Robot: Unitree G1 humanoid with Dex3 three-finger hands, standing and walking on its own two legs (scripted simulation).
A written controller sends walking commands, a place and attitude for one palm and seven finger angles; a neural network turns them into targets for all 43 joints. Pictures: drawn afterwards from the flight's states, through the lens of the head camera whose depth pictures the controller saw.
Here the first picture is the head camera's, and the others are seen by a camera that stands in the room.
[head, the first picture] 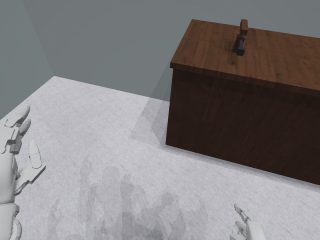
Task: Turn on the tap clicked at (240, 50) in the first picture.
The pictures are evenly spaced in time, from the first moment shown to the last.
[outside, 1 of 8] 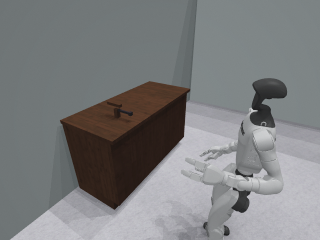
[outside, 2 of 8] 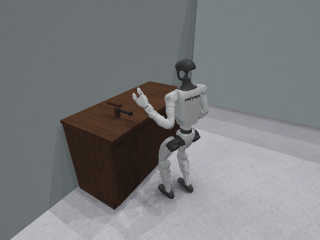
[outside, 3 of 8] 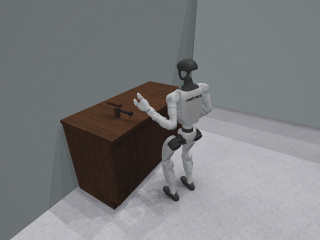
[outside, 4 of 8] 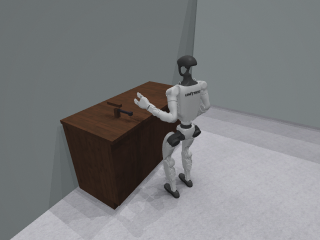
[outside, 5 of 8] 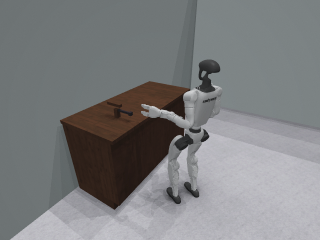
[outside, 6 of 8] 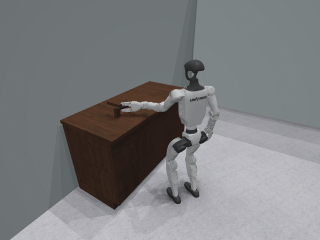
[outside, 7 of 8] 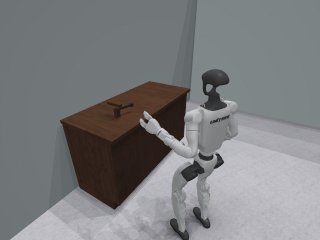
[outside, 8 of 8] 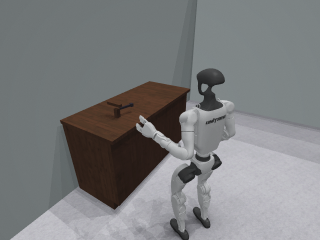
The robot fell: no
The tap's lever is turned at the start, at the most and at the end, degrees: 0 74 74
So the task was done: yes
